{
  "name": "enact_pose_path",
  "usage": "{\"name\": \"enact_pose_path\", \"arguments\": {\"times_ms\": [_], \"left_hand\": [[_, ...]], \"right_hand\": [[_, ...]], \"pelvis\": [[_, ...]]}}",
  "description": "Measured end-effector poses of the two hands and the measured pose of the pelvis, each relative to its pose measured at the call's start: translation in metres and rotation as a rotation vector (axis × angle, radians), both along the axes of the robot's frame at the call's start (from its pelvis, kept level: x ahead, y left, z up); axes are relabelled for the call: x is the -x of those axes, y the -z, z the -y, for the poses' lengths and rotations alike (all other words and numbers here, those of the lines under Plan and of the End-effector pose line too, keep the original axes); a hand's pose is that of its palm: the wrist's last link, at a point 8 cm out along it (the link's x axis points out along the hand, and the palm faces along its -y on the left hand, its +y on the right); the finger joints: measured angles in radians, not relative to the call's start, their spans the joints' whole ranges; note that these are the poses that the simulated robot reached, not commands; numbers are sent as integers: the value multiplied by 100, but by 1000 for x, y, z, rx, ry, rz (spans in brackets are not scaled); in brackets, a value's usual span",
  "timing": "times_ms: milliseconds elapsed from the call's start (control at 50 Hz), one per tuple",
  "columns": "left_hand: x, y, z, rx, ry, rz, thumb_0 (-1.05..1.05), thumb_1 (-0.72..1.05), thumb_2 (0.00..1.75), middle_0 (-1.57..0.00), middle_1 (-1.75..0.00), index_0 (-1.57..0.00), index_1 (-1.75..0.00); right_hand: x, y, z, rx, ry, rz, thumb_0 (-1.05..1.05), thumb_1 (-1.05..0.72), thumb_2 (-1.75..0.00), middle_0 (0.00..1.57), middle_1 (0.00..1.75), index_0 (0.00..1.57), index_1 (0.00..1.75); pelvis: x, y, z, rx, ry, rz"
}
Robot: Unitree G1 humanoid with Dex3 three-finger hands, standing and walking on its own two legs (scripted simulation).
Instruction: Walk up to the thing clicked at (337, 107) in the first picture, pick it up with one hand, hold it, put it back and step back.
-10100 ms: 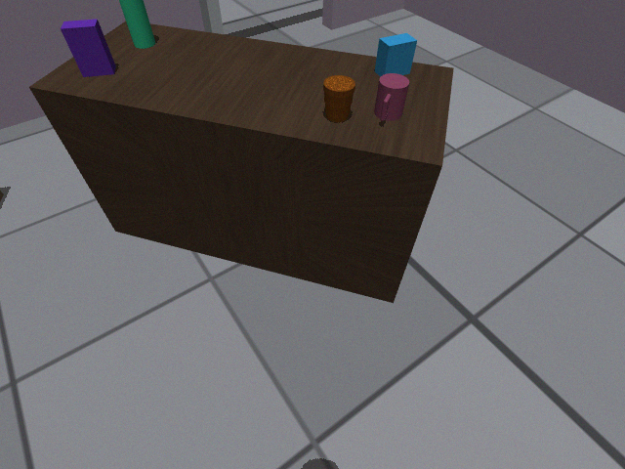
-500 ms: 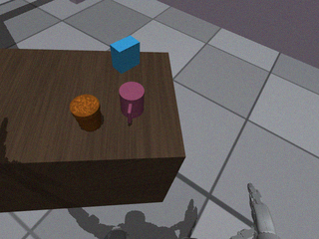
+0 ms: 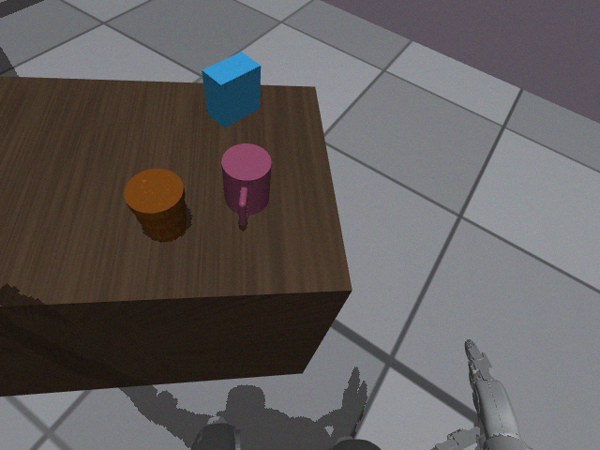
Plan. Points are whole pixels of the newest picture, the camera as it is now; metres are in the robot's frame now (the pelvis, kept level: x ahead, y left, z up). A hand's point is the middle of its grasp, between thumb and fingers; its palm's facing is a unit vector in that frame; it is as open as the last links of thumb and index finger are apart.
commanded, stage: go down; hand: left
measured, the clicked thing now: (161, 209) +0.46 +0.19 -0.02
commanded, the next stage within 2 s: approach in 0.66 s
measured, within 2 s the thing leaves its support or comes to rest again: neither
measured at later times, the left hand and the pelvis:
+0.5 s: hand out of the picture +0.36 +0.39 +0.12, palm faces +0.21 -0.98 +0.00, open 17.7 cm; pelvis +0.00 +0.00 +0.00, yaw +0 degrees
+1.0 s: hand out of the picture +0.37 +0.36 +0.09, palm faces +0.16 -0.99 +0.03, open 17.6 cm; pelvis -0.01 +0.00 -0.01, yaw +0 degrees
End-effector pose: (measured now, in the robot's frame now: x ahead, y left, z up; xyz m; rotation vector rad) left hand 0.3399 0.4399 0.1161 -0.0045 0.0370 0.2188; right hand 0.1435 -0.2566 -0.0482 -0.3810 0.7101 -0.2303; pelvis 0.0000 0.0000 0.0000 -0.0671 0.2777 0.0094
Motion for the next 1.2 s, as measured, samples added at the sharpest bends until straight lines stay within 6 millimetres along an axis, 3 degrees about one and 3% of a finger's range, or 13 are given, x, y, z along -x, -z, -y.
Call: {"name": "enact_pose_path", "arguments": {"times_ms": [180,640,900,1020,1200], "left_hand": [[-1,-3,-1,-6,5,-1,-2,-58,5,-4,-4,-4,-5],[17,5,6,7,5,-8,-2,-60,3,-5,-5,-5,-5],[8,2,10,12,19,2,-2,-58,2,-6,-5,-6,-5],[-8,29,32,38,64,-38,-2,-57,2,-7,-5,-7,-5],[-46,96,98,99,107,-58,-2,-59,2,-6,-5,-7,-5]], "right_hand": [[0,-3,-4,-6,-4,17,-1,51,-6,5,5,6,6],[4,-5,-4,-12,-16,28,-1,51,-6,5,5,6,6],[6,-6,-4,-6,-26,35,-1,52,-5,5,5,6,6],[5,-3,-10,-18,-48,44,-1,53,-5,5,5,6,6],[10,-15,-1,27,-58,72,-1,54,-4,6,5,6,6]], "pelvis": [[-3,1,-2,-1,2,-3],[3,0,0,-5,-4,24],[7,1,1,-5,-6,18],[10,7,-1,-3,-3,-5],[17,21,0,3,12,-42]]}}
